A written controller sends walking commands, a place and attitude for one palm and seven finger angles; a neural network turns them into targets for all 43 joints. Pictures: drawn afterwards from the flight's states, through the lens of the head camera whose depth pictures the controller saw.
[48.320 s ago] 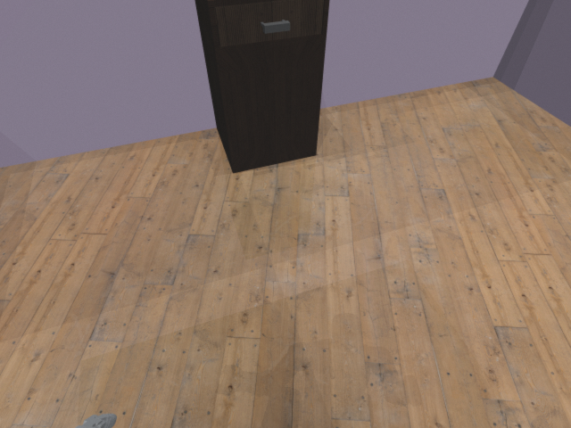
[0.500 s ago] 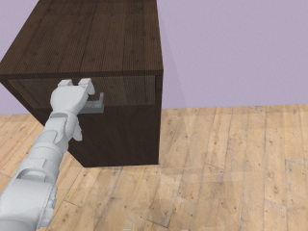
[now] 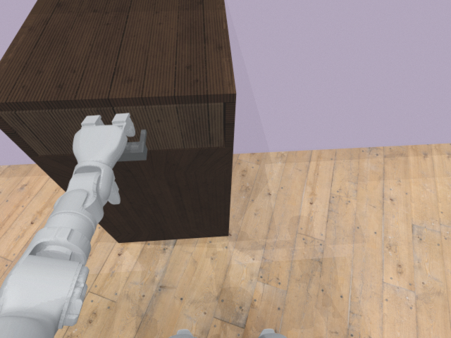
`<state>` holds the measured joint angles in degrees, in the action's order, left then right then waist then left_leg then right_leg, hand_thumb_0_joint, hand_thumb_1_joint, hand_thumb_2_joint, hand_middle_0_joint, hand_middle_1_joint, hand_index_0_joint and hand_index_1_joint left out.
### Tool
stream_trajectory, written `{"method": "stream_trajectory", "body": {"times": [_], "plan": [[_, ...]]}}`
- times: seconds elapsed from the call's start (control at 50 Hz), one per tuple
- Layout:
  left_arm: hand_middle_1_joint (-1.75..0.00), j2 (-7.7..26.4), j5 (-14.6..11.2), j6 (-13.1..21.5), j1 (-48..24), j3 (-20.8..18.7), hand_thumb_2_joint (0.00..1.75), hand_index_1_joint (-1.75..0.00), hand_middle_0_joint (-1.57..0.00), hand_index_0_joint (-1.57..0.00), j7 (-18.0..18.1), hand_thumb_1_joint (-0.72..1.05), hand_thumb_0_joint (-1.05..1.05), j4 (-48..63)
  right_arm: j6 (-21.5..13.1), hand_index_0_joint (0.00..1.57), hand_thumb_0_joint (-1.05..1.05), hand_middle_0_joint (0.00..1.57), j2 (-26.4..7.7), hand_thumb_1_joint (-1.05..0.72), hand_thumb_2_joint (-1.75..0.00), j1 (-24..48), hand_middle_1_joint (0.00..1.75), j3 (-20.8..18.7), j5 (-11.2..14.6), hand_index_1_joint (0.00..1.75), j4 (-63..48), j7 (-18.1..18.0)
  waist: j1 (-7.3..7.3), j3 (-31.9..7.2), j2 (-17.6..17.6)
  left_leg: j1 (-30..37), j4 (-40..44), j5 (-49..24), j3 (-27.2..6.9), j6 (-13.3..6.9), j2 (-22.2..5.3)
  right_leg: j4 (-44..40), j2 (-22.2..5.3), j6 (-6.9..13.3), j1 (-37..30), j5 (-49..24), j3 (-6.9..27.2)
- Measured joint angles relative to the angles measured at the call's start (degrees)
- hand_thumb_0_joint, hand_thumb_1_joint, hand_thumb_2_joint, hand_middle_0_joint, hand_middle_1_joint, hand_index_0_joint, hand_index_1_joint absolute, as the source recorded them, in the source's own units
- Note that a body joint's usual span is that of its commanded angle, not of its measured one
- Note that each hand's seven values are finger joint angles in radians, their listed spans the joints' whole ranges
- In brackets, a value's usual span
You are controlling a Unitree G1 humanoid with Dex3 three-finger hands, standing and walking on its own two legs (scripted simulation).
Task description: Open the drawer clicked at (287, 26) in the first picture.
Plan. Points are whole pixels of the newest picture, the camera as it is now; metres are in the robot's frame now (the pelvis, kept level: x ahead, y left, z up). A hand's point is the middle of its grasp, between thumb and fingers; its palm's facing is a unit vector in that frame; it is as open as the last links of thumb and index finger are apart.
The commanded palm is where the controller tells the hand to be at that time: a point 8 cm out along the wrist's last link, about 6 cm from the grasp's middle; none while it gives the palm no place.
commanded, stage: lower the fingers behind the handle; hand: left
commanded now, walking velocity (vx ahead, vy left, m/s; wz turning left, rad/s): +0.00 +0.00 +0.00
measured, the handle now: (121, 143) +0.50 +0.22 +0.00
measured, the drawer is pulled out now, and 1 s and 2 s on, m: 0.00 0.00 0.00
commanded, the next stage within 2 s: lift the fingers back up to retry in 0.74 s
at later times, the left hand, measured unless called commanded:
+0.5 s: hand (113, 160) +0.45 +0.22 +0.01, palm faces -0.03 -0.01 -1.00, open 13.9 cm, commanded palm +0.43 +0.22 +0.04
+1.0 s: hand (113, 161) +0.45 +0.22 +0.01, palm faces -0.03 -0.01 -1.00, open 13.9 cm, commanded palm +0.43 +0.22 +0.06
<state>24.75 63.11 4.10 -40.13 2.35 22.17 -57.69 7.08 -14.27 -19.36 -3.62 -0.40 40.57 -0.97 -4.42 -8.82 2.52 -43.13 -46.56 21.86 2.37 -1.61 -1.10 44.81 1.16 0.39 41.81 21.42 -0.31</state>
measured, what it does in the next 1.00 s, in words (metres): stands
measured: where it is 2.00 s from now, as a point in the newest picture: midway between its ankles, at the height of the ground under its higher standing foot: outside the picture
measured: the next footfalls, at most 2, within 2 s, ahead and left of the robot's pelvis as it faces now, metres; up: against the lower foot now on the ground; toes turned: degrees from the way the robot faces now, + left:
none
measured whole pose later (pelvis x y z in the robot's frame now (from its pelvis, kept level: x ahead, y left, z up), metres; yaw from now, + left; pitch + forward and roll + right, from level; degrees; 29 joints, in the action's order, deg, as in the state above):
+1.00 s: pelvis -0.02 +0.01 -0.01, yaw +0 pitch +20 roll -1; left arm 25.4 61.8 0.7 -45.1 4.3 20.6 -59.5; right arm 6.2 -14.1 -20.1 -2.4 0.0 39.2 -1.8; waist -5.3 -8.8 2.9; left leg -49.0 -51.0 21.7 2.3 -2.1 -1.0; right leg 48.8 1.0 0.0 47.4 21.1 -0.4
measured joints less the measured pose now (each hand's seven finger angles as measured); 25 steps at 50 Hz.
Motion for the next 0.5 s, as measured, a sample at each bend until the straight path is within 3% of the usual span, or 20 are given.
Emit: {"method": "stream_trajectory", "body": {"times": [0.2,0.5], "plan": [[-1.32,0.4,-0.1,-1.8,-3.6,1.2,0.30,-1.20,-0.31,-0.32,-0.3,-0.49,0.00,-2.6,-0.1,0.20,0.00,0.20,-0.3,-0.90,-0.90,0.5,0.30,0.9,0.4,0.30,-1.2,-0.6,-0.47,-0.2,-0.3,-2.6,-1.6,-0.1,-0.1,-0.1,0.0,1.8,-0.1,0.0,2.6,0.0,-0.1],[-1.35,2.1,-0.3,-1.6,-5.5,1.5,0.30,-1.20,-0.26,-0.32,-1.5,-0.49,0.00,-2.4,-0.2,0.20,0.00,0.20,-0.4,-0.90,-0.90,-0.2,0.30,1.8,0.6,0.30,-2.4,-1.3,-1.07,-0.6,-0.3,-7.3,-5.6,0.4,-0.3,-0.1,-0.2,5.7,0.1,0.0,7.3,0.5,-0.3]]}}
